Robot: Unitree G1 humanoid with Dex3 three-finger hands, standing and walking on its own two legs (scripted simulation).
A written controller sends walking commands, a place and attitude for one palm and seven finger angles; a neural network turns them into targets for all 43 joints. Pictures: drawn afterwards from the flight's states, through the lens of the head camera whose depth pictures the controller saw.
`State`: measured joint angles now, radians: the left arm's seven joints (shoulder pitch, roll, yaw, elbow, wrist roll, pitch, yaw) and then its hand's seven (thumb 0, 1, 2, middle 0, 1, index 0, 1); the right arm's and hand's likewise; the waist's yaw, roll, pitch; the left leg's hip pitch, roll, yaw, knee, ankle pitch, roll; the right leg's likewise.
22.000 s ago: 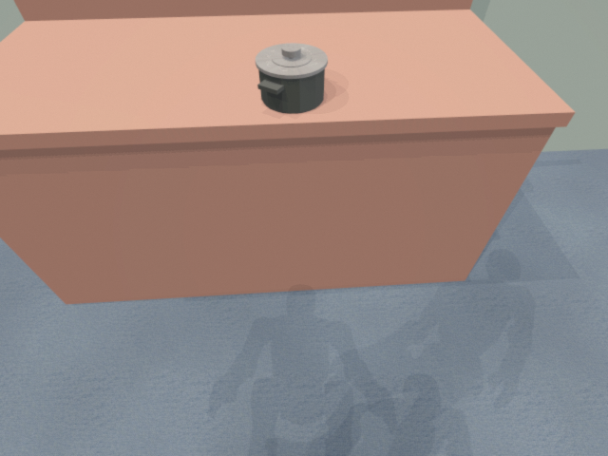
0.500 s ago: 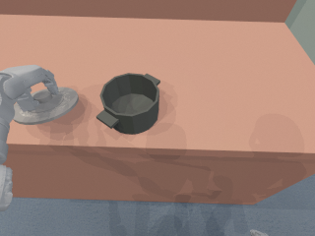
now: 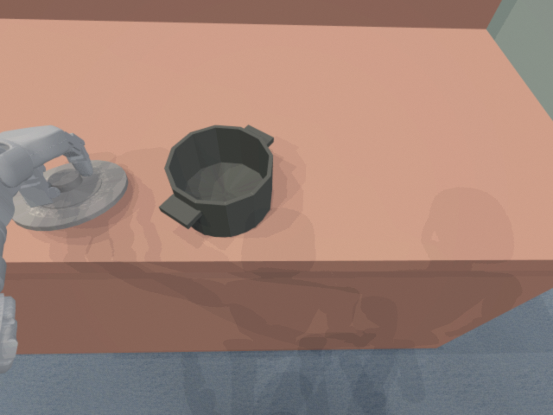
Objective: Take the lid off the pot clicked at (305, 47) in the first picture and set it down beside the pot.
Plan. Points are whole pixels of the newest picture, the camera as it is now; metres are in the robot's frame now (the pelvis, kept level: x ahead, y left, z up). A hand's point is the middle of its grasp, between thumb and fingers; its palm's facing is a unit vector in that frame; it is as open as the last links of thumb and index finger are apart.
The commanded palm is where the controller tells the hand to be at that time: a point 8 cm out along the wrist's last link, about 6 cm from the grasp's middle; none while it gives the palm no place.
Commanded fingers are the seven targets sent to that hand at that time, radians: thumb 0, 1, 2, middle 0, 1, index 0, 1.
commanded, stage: lower the lid onto the table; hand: left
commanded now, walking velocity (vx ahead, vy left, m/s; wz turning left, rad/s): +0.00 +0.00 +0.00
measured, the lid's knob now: (65, 180) +0.45 +0.31 +0.06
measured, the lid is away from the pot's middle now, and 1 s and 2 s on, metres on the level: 0.24 0.23 0.23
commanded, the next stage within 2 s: open the fingers wide in 0.04 s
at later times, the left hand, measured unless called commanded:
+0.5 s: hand (53, 185) +0.42 +0.31 +0.09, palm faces -0.39 -0.07 -0.92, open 7.4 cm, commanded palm +0.43 +0.31 +0.15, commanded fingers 0.00 0.28 0.93 -0.85 -0.95 -0.61 -0.86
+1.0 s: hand (38, 190) +0.41 +0.32 +0.09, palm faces -0.41 -0.09 -0.91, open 10.1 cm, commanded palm +0.43 +0.32 +0.15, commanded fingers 0.00 -0.07 0.77 -0.40 -0.75 -0.40 -0.75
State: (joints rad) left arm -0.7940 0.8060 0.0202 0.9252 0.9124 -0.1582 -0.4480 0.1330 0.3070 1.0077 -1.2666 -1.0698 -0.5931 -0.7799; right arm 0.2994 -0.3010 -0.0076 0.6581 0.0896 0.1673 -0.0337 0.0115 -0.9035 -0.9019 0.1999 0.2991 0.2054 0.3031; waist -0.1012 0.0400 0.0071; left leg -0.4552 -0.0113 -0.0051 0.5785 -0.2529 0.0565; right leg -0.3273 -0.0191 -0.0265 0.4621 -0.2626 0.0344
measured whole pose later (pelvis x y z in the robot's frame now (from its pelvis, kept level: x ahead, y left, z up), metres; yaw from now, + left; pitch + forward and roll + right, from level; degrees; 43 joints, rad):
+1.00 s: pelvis +0.00 +0.00 -0.01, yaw +0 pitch +9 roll -3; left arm -0.76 0.82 0.05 0.89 0.92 -0.20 -0.39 0.00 0.02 0.82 -0.53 -0.80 -0.47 -0.78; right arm 0.26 -0.29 0.00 0.64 0.09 0.23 -0.04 0.01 -0.90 -0.90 0.20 0.30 0.21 0.30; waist -0.08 0.04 -0.02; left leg -0.52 0.00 -0.01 0.64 -0.28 0.06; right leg -0.39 -0.01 -0.02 0.52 -0.28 0.03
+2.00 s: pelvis +0.00 +0.02 +0.00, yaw +0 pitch +7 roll -3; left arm -0.84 0.81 -0.01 0.74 0.90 -0.09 -0.45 0.00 -0.07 0.77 -0.42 -0.75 -0.42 -0.75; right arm 0.26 -0.28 0.00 0.60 0.10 0.21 -0.01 0.01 -0.90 -0.90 0.20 0.30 0.21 0.30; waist -0.07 0.05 -0.02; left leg -0.45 -0.04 0.00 0.56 -0.24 0.09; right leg -0.31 -0.04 -0.02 0.43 -0.24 0.01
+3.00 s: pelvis +0.00 +0.00 +0.01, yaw +1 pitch +6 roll -2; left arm -0.80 0.88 0.07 0.60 0.86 -0.01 -0.56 0.00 -0.07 0.77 -0.42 -0.75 -0.42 -0.75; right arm 0.22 -0.30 0.01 0.57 0.10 0.23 0.00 0.01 -0.91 -0.90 0.20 0.30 0.20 0.30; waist -0.07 0.07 0.00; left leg -0.40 -0.02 -0.02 0.51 -0.22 0.05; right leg -0.27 -0.02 -0.03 0.40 -0.24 0.04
